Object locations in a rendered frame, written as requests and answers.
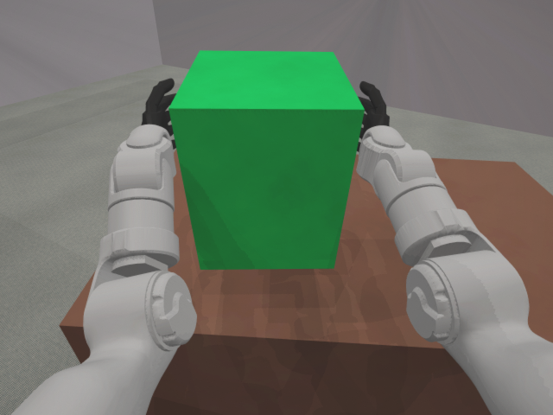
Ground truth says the robot left hand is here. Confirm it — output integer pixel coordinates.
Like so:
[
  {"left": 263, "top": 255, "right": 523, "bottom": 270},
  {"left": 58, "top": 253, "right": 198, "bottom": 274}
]
[{"left": 142, "top": 78, "right": 176, "bottom": 149}]

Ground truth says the robot left upper arm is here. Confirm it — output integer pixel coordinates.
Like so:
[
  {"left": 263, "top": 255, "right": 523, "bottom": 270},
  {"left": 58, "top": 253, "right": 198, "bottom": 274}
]
[{"left": 11, "top": 270, "right": 197, "bottom": 415}]

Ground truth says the pedestal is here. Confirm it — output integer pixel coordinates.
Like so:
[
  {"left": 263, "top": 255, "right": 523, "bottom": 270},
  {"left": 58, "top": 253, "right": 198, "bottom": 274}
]
[{"left": 59, "top": 150, "right": 553, "bottom": 415}]

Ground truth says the robot left forearm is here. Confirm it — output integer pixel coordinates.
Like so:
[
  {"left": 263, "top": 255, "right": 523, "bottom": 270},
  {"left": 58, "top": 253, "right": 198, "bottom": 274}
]
[{"left": 83, "top": 124, "right": 180, "bottom": 347}]

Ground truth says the robot right forearm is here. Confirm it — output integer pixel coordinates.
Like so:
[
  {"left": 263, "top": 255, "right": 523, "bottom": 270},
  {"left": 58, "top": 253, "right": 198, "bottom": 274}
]
[{"left": 356, "top": 125, "right": 529, "bottom": 315}]

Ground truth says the robot right upper arm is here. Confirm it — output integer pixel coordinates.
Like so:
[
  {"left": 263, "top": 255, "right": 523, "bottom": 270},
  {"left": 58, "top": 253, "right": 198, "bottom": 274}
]
[{"left": 406, "top": 250, "right": 553, "bottom": 415}]

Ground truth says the carton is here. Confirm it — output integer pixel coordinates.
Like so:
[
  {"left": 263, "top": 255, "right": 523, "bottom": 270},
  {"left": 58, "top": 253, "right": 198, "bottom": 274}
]
[{"left": 168, "top": 50, "right": 365, "bottom": 270}]

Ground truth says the robot right hand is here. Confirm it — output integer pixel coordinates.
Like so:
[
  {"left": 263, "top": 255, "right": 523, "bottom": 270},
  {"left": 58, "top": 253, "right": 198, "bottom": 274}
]
[{"left": 357, "top": 81, "right": 390, "bottom": 152}]

